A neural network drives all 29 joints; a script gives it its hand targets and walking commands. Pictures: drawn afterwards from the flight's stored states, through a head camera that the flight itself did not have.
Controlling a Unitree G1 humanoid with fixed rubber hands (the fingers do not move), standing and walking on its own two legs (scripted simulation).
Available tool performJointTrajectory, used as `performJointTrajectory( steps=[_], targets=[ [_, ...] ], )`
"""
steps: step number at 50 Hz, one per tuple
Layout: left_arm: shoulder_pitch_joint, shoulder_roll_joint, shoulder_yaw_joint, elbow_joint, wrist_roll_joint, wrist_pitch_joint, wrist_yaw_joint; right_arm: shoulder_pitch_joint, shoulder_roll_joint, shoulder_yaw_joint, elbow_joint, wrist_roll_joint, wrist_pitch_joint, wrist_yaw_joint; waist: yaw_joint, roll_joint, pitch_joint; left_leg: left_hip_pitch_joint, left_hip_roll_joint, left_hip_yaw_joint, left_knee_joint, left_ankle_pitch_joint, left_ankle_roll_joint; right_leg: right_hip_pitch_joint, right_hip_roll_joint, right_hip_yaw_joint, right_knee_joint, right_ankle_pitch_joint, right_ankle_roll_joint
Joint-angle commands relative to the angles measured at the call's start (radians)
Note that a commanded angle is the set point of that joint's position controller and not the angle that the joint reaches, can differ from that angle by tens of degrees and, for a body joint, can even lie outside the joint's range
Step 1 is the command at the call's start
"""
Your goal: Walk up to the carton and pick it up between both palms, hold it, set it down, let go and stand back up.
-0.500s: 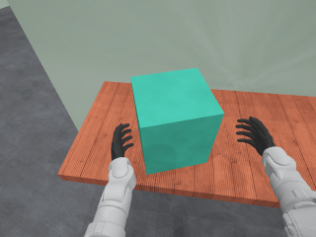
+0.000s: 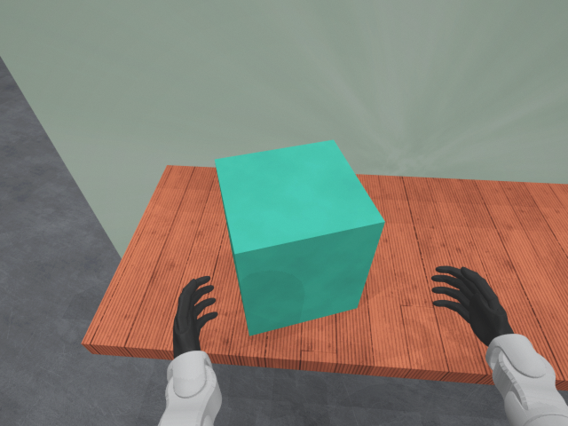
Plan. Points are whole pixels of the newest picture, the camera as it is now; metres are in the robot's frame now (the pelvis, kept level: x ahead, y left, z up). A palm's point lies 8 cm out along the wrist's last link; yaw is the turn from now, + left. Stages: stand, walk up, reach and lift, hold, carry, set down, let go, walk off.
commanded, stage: set down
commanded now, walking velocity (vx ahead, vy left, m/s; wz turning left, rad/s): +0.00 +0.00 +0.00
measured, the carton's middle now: (291, 239) +0.43 +0.06 -0.01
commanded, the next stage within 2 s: none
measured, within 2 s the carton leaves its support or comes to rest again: neither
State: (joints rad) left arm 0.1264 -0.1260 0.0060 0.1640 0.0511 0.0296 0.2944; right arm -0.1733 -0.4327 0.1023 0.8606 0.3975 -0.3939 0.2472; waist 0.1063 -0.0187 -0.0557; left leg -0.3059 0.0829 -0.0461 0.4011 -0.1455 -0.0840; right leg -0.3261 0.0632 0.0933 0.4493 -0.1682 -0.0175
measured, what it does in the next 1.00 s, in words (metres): stands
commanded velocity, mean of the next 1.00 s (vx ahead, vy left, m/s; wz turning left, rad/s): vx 0.00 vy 0.00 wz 0.00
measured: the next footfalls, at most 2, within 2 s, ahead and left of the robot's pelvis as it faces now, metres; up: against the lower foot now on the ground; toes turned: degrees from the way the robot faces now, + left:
none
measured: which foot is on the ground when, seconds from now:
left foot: down 0.00-1.00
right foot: down 0.00-1.00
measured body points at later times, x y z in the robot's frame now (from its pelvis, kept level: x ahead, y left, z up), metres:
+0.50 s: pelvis +0.00 +0.00 +0.00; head -0.03 +0.01 +0.45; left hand +0.21 +0.18 +0.00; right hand +0.26 -0.25 +0.01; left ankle +0.04 +0.18 -0.74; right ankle +0.04 -0.11 -0.74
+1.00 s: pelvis +0.02 +0.00 +0.00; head +0.01 +0.02 +0.45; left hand +0.23 +0.18 -0.01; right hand +0.26 -0.25 -0.02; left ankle +0.04 +0.18 -0.74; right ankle +0.04 -0.11 -0.74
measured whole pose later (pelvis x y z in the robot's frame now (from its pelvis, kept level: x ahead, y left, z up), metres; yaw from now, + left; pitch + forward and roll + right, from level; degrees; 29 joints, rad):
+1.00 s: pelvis +0.02 +0.00 +0.00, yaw +0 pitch +0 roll +0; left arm 0.22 -0.08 0.00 0.14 0.08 0.09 0.21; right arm 0.08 -0.40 0.07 0.66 0.33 -0.27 0.20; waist 0.07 -0.05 -0.01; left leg -0.22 0.08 -0.05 0.40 -0.18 -0.08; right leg -0.24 0.06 0.09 0.45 -0.20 -0.02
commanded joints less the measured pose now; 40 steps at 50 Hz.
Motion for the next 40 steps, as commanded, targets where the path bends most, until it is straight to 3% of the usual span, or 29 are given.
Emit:
performJointTrajectory(
  steps=[1, 9, 17, 24, 30, 40],
  targets=[
    [0.085, -0.015, -0.077, -0.347, 0.024, -0.017, -0.013, 0.029, -0.272, -0.102, -0.194, 0.037, -0.017, 0.008, -0.073, -0.125, -0.119, 0.235, -0.076, 0.076, -0.075, 0.127, 0.064, 0.211, 0.031, -0.095, -0.126, 0.084, -0.054],
    [-0.045, 0.002, -0.110, -0.320, -0.003, -0.017, 0.014, 0.016, -0.241, -0.146, -0.327, 0.026, 0.033, 0.032, -0.073, -0.103, -0.018, 0.194, -0.068, 0.085, -0.117, -0.157, 0.069, 0.092, -0.010, -0.081, -0.138, -0.208, -0.051],
    [-0.102, 0.020, -0.085, -0.216, -0.003, 0.017, 0.015, 0.046, -0.234, -0.173, -0.373, -0.006, 0.099, 0.033, -0.060, -0.114, 0.010, 0.200, -0.069, 0.098, -0.129, -0.222, 0.072, 0.057, -0.030, -0.071, -0.155, -0.296, -0.047],
    [-0.076, 0.052, -0.068, -0.164, 0.001, 0.026, -0.013, 0.099, -0.212, -0.153, -0.374, -0.031, 0.133, 0.016, -0.063, -0.134, 0.010, 0.210, -0.080, 0.105, -0.112, -0.165, 0.078, 0.083, -0.041, -0.056, -0.167, -0.222, -0.037],
    [-0.028, 0.079, -0.046, -0.154, 0.025, 0.020, -0.032, 0.141, -0.184, -0.136, -0.388, -0.042, 0.124, -0.006, -0.051, -0.111, -0.023, 0.216, -0.093, 0.109, -0.092, -0.075, 0.069, 0.140, -0.037, -0.052, -0.154, -0.104, -0.030],
    [0.092, 0.100, -0.022, -0.120, 0.049, -0.001, -0.072, 0.226, -0.161, -0.111, -0.385, -0.060, 0.081, -0.043, -0.058, -0.090, -0.081, 0.239, -0.109, 0.113, -0.068, 0.086, 0.055, 0.247, -0.025, -0.059, -0.137, 0.128, -0.023]
  ],
)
